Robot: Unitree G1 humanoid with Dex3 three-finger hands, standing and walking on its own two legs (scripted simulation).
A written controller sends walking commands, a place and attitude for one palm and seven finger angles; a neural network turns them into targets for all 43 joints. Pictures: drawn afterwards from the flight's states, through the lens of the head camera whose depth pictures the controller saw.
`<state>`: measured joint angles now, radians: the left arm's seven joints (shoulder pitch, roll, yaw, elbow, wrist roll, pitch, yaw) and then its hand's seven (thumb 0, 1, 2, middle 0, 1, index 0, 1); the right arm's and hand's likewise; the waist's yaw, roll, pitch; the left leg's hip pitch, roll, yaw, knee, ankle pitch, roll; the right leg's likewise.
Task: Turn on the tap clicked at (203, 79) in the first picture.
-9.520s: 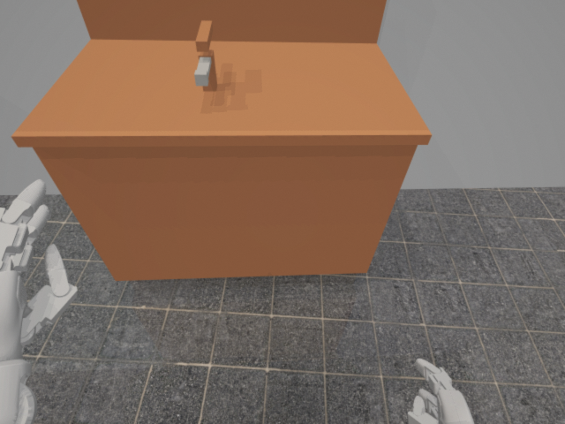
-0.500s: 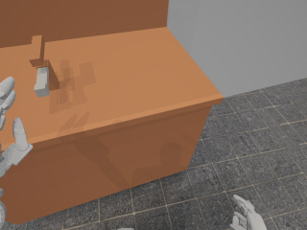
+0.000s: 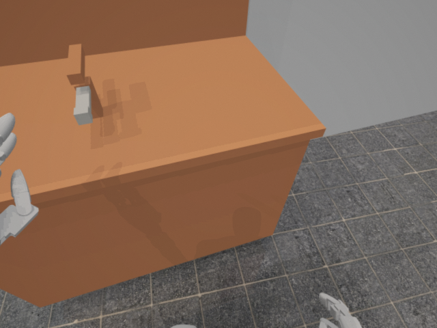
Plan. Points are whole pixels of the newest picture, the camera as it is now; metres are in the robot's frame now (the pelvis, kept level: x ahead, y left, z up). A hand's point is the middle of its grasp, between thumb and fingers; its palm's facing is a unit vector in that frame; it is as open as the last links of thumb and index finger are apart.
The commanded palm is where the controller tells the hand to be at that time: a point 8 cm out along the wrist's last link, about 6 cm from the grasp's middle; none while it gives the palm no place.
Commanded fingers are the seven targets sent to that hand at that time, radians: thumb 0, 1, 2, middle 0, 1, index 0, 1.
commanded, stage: come to a stop and stand still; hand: left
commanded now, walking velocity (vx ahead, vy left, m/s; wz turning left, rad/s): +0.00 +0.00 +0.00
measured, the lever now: (83, 115) +0.49 +0.31 +0.11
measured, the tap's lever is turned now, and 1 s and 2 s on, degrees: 0 0 0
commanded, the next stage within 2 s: look again from close up in 0.18 s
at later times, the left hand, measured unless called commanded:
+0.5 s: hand (12, 174) +0.25 +0.27 +0.22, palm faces +0.42 -0.83 -0.37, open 7.4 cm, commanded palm +0.18 +0.30 +0.20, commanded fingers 0.00 0.90 0.90 -0.20 -0.30 -0.20 -0.30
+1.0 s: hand (31, 186) +0.26 +0.27 +0.18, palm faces +0.39 -0.86 -0.33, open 7.4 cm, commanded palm +0.20 +0.31 +0.20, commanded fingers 0.00 0.90 0.90 -0.20 -0.30 -0.20 -0.30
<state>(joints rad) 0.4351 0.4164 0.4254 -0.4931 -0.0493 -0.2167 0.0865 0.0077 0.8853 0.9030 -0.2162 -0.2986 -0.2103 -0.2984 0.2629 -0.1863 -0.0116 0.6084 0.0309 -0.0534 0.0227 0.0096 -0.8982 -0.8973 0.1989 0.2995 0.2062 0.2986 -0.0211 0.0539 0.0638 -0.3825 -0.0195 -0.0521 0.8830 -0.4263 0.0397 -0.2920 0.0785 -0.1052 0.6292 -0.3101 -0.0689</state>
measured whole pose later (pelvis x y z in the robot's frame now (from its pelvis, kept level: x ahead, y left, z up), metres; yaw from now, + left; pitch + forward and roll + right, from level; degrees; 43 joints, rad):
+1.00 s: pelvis +0.03 +0.03 +0.02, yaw -2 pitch -1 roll -1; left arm 0.39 0.32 0.35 -0.42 -0.04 -0.16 0.14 0.01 0.89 0.90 -0.21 -0.30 -0.21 -0.30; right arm 0.22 -0.19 0.03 0.56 -0.01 -0.08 -0.05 0.01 -0.90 -0.90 0.20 0.30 0.20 0.30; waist 0.00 -0.01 0.01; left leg -0.24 -0.02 0.04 0.56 -0.31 0.05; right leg -0.23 0.01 -0.01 0.53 -0.29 0.00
